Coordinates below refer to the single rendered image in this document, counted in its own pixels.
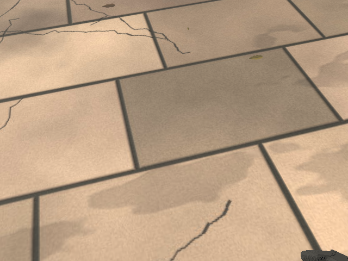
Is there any right robot hand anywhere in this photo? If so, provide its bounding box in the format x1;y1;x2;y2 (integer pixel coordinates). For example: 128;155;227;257
301;250;348;261

